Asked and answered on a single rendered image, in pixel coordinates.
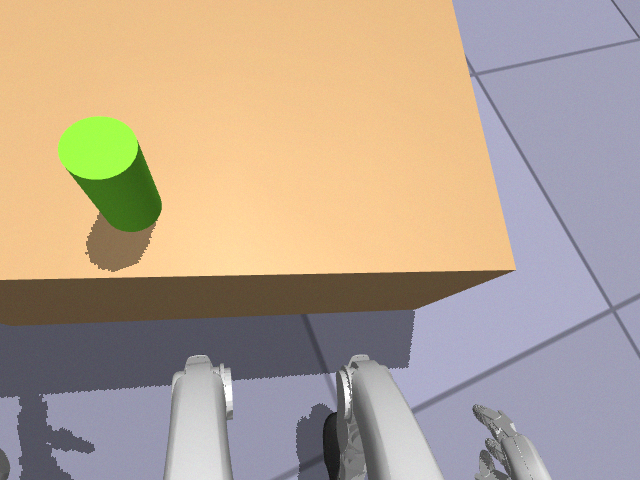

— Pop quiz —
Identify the can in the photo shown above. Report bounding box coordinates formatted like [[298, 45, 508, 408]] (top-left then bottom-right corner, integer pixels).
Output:
[[58, 116, 162, 232]]

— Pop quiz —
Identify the right robot foot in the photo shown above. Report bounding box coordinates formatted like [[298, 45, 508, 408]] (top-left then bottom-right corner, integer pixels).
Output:
[[323, 412, 340, 480]]

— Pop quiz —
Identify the right robot hand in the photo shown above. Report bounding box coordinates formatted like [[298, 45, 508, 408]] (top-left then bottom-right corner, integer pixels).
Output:
[[472, 405, 552, 480]]

